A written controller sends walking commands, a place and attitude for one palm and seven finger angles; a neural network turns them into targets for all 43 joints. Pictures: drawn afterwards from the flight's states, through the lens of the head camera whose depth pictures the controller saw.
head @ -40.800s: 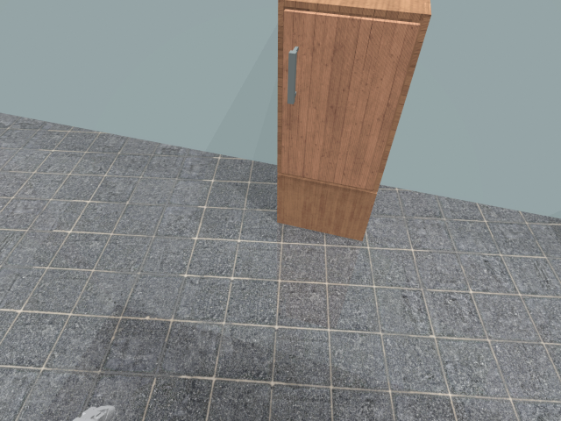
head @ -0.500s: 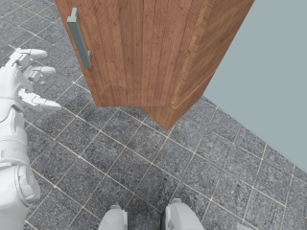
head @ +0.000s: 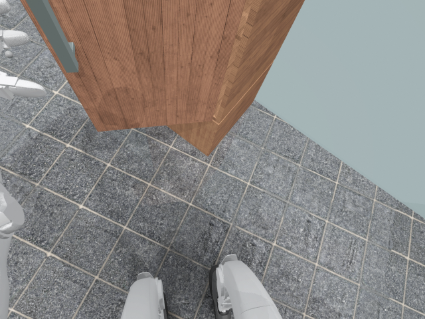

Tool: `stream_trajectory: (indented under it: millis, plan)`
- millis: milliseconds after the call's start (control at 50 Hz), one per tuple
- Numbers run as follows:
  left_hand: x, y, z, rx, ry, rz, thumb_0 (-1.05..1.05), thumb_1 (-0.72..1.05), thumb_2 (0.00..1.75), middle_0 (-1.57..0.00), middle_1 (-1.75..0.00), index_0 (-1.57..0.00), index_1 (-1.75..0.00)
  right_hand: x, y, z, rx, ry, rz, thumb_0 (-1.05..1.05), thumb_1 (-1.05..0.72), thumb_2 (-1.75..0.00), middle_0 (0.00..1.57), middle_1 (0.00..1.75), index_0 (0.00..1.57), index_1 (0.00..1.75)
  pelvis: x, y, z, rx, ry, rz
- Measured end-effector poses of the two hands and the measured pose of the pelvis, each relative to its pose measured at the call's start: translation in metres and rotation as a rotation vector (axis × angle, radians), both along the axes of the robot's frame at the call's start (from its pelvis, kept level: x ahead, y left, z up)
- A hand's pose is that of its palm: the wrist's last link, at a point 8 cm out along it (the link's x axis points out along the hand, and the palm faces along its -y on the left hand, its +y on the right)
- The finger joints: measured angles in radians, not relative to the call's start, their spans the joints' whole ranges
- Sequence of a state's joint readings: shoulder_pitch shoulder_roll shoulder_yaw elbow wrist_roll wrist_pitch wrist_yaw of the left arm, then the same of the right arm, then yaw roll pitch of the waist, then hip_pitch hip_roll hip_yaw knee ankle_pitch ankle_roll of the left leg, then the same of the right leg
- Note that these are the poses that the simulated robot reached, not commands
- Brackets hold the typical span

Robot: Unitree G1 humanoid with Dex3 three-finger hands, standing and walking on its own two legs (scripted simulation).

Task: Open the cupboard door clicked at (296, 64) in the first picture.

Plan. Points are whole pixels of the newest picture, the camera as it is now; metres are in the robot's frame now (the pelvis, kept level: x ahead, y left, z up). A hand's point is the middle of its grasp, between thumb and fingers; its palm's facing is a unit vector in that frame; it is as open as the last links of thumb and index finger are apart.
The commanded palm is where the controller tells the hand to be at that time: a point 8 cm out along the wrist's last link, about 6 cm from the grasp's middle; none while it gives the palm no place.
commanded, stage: move the hooked fingers beside the handle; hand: left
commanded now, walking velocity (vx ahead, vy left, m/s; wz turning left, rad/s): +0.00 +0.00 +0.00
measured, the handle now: (55, 24) +0.61 +0.20 +0.08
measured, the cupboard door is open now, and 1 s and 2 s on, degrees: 47 47 47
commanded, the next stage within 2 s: slide the fingers in behind the handle in 1.26 s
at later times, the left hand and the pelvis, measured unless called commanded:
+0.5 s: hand (0, 59) +0.53 +0.26 +0.08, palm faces +0.06 -1.00 -0.01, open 14.0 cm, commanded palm +0.52 +0.29 +0.07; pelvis +0.02 +0.00 +0.01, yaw +0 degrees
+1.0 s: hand (14, 56) +0.55 +0.26 +0.07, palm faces +0.04 -1.00 -0.02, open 13.9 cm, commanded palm +0.54 +0.29 +0.07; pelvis +0.00 +0.00 +0.00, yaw +0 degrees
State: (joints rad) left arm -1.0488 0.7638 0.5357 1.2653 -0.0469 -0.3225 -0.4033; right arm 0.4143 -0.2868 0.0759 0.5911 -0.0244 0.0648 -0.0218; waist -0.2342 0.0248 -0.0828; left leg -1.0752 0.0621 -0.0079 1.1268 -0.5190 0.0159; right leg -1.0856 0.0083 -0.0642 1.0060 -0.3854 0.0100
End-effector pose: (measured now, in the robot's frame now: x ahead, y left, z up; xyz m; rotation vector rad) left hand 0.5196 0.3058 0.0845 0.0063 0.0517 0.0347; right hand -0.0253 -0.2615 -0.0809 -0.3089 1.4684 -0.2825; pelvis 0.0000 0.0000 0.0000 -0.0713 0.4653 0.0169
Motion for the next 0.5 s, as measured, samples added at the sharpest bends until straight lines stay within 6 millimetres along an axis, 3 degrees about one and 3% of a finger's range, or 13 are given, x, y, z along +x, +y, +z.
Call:
stream_trajectory:
  millis: [120, 220, 340, 500]
  plan:
    - [0.013, 0.002, 0.001, 0.012, 0.001, 0.005, -0.01, -0.49, 0.30, -0.30, -1.20, -0.30, -1.20, -0.007, 0.009, 0.002, 0.013, 0.042, -0.017, 0.00, -0.91, -0.90, 0.21, 0.30, 0.20, 0.30, 0.004, 0.003, 0.000, -0.007, 0.018, -0.002]
    - [0.011, 0.003, 0.000, 0.012, -0.014, -0.002, -0.01, -0.49, 0.30, -0.30, -1.20, -0.30, -1.20, -0.005, 0.014, 0.005, 0.033, 0.055, -0.033, 0.00, -0.91, -0.90, 0.21, 0.30, 0.20, 0.30, 0.011, 0.005, 0.004, -0.008, 0.014, -0.010]
    - [-0.002, 0.005, -0.009, 0.006, 0.025, -0.001, -0.01, -0.49, 0.30, -0.30, -1.20, -0.30, -1.20, 0.010, 0.015, 0.009, 0.041, 0.029, -0.025, 0.00, -0.91, -0.90, 0.21, 0.30, 0.20, 0.30, 0.016, 0.006, 0.010, -0.009, -0.002, -0.009]
    - [-0.010, 0.009, 0.000, 0.007, -0.025, 0.024, -0.01, -0.50, 0.30, -0.30, -1.20, -0.30, -1.20, 0.033, 0.005, 0.008, 0.019, -0.018, 0.020, 0.00, -0.91, -0.90, 0.21, 0.30, 0.20, 0.30, 0.017, 0.004, 0.010, -0.012, -0.022, 0.009]
